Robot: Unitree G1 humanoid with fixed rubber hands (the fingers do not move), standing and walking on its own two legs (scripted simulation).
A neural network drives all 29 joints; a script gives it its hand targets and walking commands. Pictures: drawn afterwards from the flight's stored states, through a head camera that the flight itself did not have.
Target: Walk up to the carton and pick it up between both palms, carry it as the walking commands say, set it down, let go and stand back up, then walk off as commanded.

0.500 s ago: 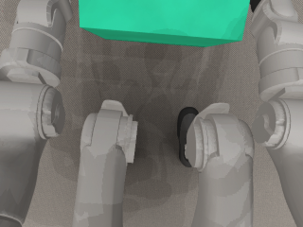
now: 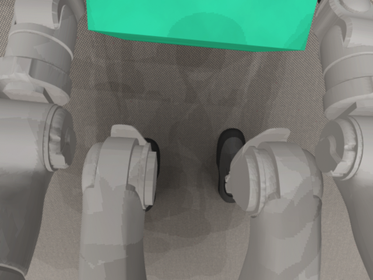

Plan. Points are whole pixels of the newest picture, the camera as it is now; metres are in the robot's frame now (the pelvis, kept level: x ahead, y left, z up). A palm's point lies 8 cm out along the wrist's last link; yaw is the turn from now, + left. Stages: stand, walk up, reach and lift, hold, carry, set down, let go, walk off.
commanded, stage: set down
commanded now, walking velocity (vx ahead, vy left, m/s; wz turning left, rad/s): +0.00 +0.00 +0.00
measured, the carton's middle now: out of the picture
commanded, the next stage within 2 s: let go in 1.72 s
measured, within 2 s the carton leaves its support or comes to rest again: neither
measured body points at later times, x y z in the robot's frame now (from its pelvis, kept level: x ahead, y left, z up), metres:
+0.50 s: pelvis -0.01 +0.00 +0.00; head +0.37 +0.00 +0.22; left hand +0.57 +0.21 -0.17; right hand +0.54 -0.24 -0.18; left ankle +0.08 +0.11 -0.32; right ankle +0.11 -0.12 -0.32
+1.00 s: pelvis -0.02 -0.01 +0.11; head +0.37 -0.01 +0.33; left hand +0.57 +0.22 -0.03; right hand +0.55 -0.25 -0.03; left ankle +0.08 +0.11 -0.32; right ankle +0.11 -0.12 -0.32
